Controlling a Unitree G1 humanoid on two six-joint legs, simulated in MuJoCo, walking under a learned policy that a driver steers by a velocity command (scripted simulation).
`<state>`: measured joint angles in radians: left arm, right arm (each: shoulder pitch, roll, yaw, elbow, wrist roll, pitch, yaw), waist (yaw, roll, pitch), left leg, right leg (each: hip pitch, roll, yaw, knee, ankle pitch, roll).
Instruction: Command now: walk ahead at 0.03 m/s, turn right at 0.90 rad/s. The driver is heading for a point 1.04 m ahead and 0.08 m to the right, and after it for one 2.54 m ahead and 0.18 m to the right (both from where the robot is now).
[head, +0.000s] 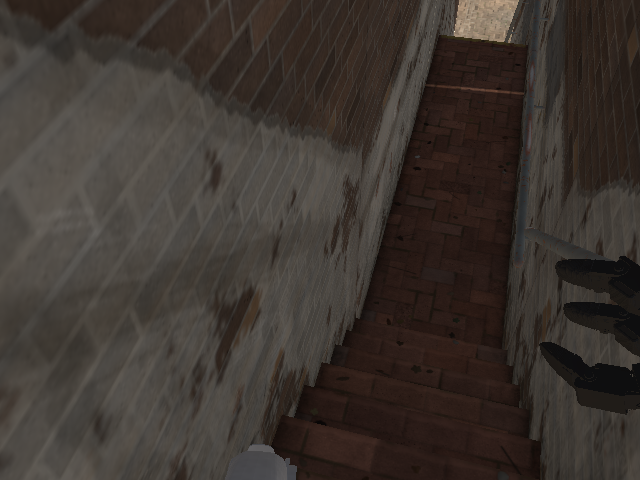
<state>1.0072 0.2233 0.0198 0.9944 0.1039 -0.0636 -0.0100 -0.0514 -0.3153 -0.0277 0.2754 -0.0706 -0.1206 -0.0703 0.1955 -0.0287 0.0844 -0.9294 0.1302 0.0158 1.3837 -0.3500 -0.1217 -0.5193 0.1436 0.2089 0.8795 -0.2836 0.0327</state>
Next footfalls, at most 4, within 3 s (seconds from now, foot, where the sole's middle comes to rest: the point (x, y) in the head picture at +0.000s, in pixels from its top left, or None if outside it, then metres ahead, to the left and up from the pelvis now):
0.12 left None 0.23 0.15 -0.75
0.28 left None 0.35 0.20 -0.91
0.58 right None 0.45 0.00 -0.97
0.86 right None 0.53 0.08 -1.13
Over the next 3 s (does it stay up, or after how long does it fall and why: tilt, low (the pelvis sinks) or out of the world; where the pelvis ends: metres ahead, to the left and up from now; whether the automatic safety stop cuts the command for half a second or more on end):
stays up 2.03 -0.08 -1.69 its command is cut before an obstacle after 1.5 s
